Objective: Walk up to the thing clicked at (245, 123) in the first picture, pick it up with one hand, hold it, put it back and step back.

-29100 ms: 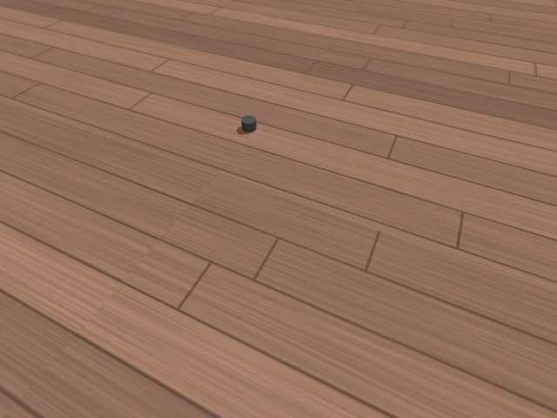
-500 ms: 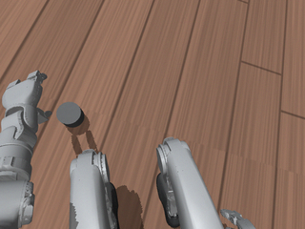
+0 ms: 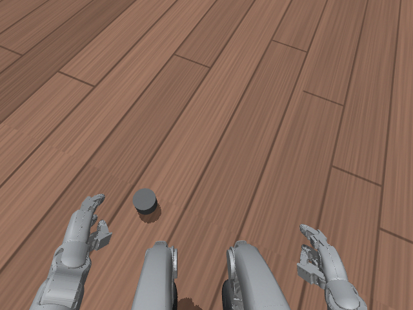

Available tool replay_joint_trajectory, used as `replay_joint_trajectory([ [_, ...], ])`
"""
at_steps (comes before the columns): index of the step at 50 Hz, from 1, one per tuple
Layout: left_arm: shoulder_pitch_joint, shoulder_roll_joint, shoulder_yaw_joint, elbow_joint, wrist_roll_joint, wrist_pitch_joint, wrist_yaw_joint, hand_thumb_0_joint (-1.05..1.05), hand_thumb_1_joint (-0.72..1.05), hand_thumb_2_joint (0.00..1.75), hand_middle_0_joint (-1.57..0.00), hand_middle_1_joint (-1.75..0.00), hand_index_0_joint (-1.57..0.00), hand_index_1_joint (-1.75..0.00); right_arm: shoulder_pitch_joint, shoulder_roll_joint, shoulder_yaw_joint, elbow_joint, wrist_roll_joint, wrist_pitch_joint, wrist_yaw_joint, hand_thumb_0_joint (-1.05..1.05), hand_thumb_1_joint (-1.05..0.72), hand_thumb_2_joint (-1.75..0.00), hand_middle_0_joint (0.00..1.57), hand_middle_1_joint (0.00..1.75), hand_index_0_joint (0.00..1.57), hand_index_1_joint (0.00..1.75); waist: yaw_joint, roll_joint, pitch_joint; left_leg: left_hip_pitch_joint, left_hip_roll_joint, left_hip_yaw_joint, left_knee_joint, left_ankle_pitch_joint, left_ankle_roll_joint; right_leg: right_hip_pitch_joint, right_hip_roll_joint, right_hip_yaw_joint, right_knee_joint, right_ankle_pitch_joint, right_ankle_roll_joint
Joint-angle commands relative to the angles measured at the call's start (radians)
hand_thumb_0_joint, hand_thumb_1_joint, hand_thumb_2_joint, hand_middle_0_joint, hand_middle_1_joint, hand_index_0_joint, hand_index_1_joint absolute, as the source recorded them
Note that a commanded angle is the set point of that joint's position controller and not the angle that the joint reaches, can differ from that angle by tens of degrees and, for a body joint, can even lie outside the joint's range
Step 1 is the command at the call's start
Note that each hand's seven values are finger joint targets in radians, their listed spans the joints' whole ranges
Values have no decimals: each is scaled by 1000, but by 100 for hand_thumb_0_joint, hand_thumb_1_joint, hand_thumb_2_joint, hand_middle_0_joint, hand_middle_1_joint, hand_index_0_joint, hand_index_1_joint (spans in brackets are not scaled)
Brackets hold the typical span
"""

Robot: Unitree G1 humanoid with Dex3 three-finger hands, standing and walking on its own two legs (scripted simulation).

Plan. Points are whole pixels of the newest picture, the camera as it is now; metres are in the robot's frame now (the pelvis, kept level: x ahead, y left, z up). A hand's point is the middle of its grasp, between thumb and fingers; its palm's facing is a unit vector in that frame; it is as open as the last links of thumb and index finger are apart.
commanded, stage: home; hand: left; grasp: from above
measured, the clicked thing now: (145, 201) +0.50 +0.21 -0.55
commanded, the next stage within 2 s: none
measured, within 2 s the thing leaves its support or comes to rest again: neither
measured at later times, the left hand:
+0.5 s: hand (73, 249) +0.23 +0.19 +0.08, palm faces +0.10 -0.97 -0.21, open 7.4 cm
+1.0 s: hand (70, 258) +0.22 +0.19 +0.09, palm faces +0.10 -0.97 -0.20, open 7.4 cm
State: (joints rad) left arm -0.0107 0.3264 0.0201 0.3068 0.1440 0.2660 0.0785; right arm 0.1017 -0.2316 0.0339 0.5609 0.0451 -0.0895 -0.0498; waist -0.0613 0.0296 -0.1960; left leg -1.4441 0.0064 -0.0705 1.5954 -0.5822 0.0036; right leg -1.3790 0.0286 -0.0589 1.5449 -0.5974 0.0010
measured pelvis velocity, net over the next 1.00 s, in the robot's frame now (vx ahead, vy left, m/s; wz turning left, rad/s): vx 0.07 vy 0.00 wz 0.05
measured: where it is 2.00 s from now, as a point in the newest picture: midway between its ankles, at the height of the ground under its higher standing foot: outside the picture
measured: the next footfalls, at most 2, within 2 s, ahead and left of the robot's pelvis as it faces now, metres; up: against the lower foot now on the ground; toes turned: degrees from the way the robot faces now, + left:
none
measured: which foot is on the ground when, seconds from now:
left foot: down 0.00-1.00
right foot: down 0.00-1.00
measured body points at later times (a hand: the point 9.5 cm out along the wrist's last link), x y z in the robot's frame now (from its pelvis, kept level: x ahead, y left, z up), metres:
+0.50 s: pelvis +0.07 +0.00 +0.13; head +0.09 +0.01 +0.58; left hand +0.22 +0.24 +0.10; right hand +0.22 -0.24 +0.06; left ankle +0.07 +0.11 -0.55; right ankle +0.07 -0.12 -0.55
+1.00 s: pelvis +0.07 +0.00 +0.13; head +0.08 +0.01 +0.58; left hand +0.21 +0.24 +0.10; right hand +0.24 -0.23 +0.07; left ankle +0.07 +0.11 -0.55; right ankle +0.07 -0.12 -0.55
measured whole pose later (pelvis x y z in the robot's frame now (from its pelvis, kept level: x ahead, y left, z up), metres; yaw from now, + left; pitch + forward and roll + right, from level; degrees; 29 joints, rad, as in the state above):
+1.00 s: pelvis +0.07 +0.00 +0.13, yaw +3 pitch +10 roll -3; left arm 0.51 0.22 0.03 -0.12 -0.05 0.44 0.02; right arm 0.29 -0.22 0.05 0.52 0.01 -0.23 -0.18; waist -0.04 0.05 -0.15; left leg -0.70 0.00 -0.06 1.01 -0.48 0.01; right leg -0.62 0.02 -0.04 0.94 -0.48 0.01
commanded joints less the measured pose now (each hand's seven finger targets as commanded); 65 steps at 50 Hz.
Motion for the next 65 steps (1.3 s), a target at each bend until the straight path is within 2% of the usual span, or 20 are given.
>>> replay_joint_trajectory([
  [1, -36, 106, 54, -267, -86, 7, 22, 0, 90, 90, -20, -30, -20, -30, 48, -139, -59, -119, 3, -60, -40, 0, -90, -90, 20, 30, 20, 30, -29, 69, -316, 436, 0, -22, -387, -35, 24, 305, 7, 38, -369, 40, -23],
  [4, 74, 95, 84, -316, -132, 46, 23, 0, 90, 90, -20, -30, -20, -30, 74, -128, -47, -134, 7, -69, -65, 0, -90, -90, 20, 30, 20, 30, -17, 50, -305, 517, -4, -14, -444, 80, 22, 419, 7, 32, -439, 129, -22],
  [5, 105, 64, 71, -328, -146, 61, 21, 0, 90, 90, -20, -30, -20, -30, 85, -122, -41, -134, 9, -71, -72, 0, -90, -90, 20, 30, 20, 30, -23, 37, -287, 540, -3, -13, -466, 119, 21, 451, 7, 30, -460, 161, -22],
  [8, 166, 53, 98, -384, -187, 88, 19, 0, 90, 90, -20, -30, -20, -30, 100, -112, -31, -144, 8, -85, -98, 0, -90, -90, 20, 30, 20, 30, -17, 36, -254, 601, -7, -1, -516, 187, 21, 540, 8, 29, -533, 217, -20],
  [9, 205, 34, 88, -397, -195, 95, 16, 0, 90, 90, -20, -30, -20, -30, 112, -109, -30, -144, 6, -89, -103, 0, -90, -90, 20, 30, 20, 30, -19, 44, -241, 634, -5, 0, -540, 212, 19, 569, 8, 27, -551, 242, -20],
  [14, 355, 18, 100, -496, -213, 121, 9, 0, 90, 90, -20, -30, -20, -30, 147, -99, -30, -175, -4, -111, -133, 0, -90, -90, 20, 30, 20, 30, -3, 47, -179, 751, -9, 11, -641, 288, 16, 683, 7, 21, -656, 308, -17],
  [15, 365, 3, 82, -526, -215, 122, 4, 0, 90, 90, -20, -30, -20, -30, 153, -93, -30, -177, -7, -115, -135, 0, -90, -90, 20, 30, 20, 30, -6, 61, -168, 771, -8, 12, -660, 305, 13, 698, 7, 17, -672, 321, -17],
  [18, 465, 1, 84, -573, -212, 133, -2, 0, 90, 90, -20, -30, -20, -30, 163, -91, -33, -190, -13, -130, -145, 0, -90, -90, 20, 30, 20, 30, 4, 48, -139, 815, -9, 13, -692, 357, 14, 741, 10, 10, -707, 364, -16],
  [19, 470, -8, 68, -592, -211, 133, -7, 0, 90, 90, -20, -30, -20, -30, 160, -91, -32, -195, -15, -135, -146, 0, -90, -90, 20, 30, 20, 30, 1, 49, -126, 829, -5, 9, -706, 368, 11, 745, 12, 4, -709, 366, -17],
  [22, 516, -14, 68, -617, -207, 139, -19, 0, 90, 90, -20, -30, -20, -30, 159, -95, -39, -207, -21, -147, -151, 0, -90, -90, 20, 30, 20, 30, 1, 27, -89, 852, -3, 1, -727, 382, 13, 759, 14, -3, -733, 376, -14],
  [25, 526, -15, 59, -623, -206, 145, -33, 0, 90, 90, -20, -30, -20, -30, 159, -98, -43, -205, -25, -160, -152, 0, -90, -90, 20, 30, 20, 30, 1, 10, -54, 847, -8, 7, -740, 365, 18, 765, 11, -4, -755, 363, -10],
  [26, 522, -8, 68, -630, -205, 147, -36, 0, 90, 90, -20, -30, -20, -30, 155, -102, -45, -213, -27, -164, -153, 0, -90, -90, 20, 30, 20, 30, -1, 4, -48, 856, -8, 13, -739, 360, 19, 768, 9, -3, -760, 360, -7],
  [30, 481, -7, 63, -607, -199, 144, -51, 0, 90, 90, -20, -30, -20, -30, 142, -110, -44, -207, -32, -184, -151, 0, -90, -90, 20, 30, 20, 30, 0, -7, 13, 835, -8, 10, -758, 284, 19, 745, 4, -6, -773, 286, -5],
  [35, 485, 5, 73, -628, -191, 140, -53, 0, 90, 90, -20, -30, -20, -30, 137, -113, -47, -210, -35, -198, -147, 0, -90, -90, 20, 30, 20, 30, 12, 10, -28, 858, -14, 17, -751, 314, 16, 772, 0, 1, -767, 316, -4],
  [38, 469, 7, 76, -636, -191, 136, -53, 0, 90, 90, -20, -30, -20, -30, 131, -113, -45, -205, -37, -202, -146, 0, -90, -90, 20, 30, 20, 30, 14, 25, -27, 861, -15, 21, -754, 283, 15, 770, -1, 4, -771, 291, -4],
  [45, 497, 2, 65, -630, -186, 129, -49, 0, 90, 90, -20, -30, -20, -30, 132, -113, -47, -196, -38, -201, -145, 0, -90, -90, 20, 30, 20, 30, 17, 45, -63, 884, -6, 4, -755, 350, 8, 775, 5, -5, -742, 334, -12],
  [47, 491, -1, 61, -622, -190, 126, -47, 0, 90, 90, -20, -30, -20, -30, 126, -112, -43, -198, -38, -200, -146, 0, -90, -90, 20, 30, 20, 30, 20, 14, -36, 862, -9, 11, -753, 319, 14, 778, 4, -3, -755, 317, -7],
  [50, 492, 4, 72, -623, -197, 129, -47, 0, 90, 90, -20, -30, -20, -30, 130, -111, -43, -198, -37, -204, -148, 0, -90, -90, 20, 30, 20, 30, 20, -7, -46, 851, -13, 17, -742, 305, 19, 784, -1, 5, -770, 313, -2],
  [60, 493, 3, 65, -626, -191, 129, -50, 0, 90, 90, -20, -30, -20, -30, 126, -116, -45, -197, -36, -204, -146, 0, -90, -90, 20, 30, 20, 30, 25, 25, -21, 852, -4, 7, -769, 266, 12, 760, 5, -2, -756, 270, -7],
  [65, 505, 5, 69, -630, -194, 127, -49, 0, 90, 90, -20, -30, -20, -30, 130, -112, -46, -200, -35, -202, -145, 0, -90, -90, 20, 30, 20, 30, 26, 6, -50, 848, -8, 13, -752, 292, 14, 782, 3, 1, -757, 292, -6],
])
